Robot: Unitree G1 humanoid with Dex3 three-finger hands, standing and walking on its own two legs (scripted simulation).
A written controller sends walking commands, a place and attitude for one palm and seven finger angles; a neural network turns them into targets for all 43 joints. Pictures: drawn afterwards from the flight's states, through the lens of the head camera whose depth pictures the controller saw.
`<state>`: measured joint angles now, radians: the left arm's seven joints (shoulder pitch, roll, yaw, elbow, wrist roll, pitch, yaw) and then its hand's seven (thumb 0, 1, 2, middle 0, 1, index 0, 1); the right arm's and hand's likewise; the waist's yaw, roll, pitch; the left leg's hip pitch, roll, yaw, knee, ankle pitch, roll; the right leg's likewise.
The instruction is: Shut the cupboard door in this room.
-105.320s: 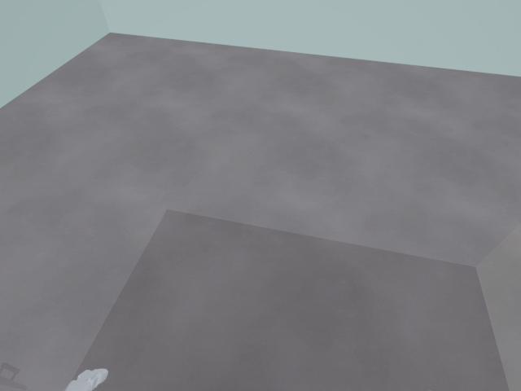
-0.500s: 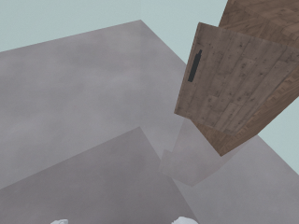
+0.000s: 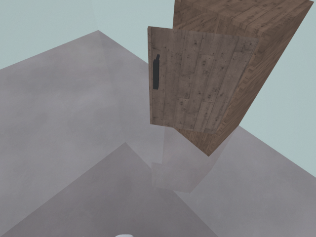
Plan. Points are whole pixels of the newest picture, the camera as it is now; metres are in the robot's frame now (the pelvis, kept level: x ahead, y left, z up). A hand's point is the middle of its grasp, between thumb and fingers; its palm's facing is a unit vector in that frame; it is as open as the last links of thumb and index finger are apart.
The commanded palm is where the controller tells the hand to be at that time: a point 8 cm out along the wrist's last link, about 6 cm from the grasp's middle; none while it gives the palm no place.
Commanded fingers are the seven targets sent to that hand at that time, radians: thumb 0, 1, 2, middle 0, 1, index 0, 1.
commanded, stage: turn to face it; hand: left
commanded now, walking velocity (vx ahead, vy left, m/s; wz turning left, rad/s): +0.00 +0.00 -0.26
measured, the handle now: (156, 72) +0.73 +0.06 -0.05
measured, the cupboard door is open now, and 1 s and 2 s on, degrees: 36 36 36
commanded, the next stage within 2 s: take the last steps up to it in 0.10 s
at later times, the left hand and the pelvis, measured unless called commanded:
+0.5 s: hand (105, 233) +0.15 +0.16 -0.17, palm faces -0.15 -0.96 -0.22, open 7.4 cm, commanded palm none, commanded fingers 0.00 0.90 0.90 -0.20 -0.30 -0.20 -0.30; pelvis +0.04 -0.02 -0.01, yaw -9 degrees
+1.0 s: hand (118, 213) +0.21 +0.14 -0.19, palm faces -0.12 -0.98 -0.15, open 7.4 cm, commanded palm none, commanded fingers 0.00 0.90 0.90 -0.20 -0.30 -0.20 -0.30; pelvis +0.19 -0.03 -0.01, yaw -10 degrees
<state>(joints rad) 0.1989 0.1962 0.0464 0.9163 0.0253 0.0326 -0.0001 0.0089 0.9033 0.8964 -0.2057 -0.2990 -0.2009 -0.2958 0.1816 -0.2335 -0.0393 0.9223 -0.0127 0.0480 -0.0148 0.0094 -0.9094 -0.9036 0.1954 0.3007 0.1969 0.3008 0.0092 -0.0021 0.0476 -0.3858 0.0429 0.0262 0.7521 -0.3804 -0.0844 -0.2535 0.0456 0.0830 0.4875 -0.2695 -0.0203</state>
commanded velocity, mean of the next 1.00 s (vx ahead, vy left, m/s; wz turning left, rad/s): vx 0.21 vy -0.03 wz -0.09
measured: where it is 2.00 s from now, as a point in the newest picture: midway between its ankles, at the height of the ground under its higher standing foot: outside the picture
